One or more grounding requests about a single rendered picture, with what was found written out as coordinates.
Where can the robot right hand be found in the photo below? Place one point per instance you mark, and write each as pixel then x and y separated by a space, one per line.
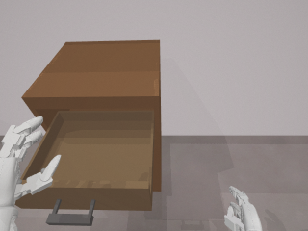
pixel 246 216

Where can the robot left forearm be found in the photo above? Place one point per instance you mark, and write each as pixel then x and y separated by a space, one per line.
pixel 8 215

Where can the drawer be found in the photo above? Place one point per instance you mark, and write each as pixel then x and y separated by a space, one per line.
pixel 106 156

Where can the handle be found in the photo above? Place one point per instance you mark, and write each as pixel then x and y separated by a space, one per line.
pixel 70 219

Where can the cabinet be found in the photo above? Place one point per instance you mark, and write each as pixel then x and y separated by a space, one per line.
pixel 117 75

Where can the robot left hand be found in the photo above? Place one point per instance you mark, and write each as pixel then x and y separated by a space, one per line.
pixel 15 144

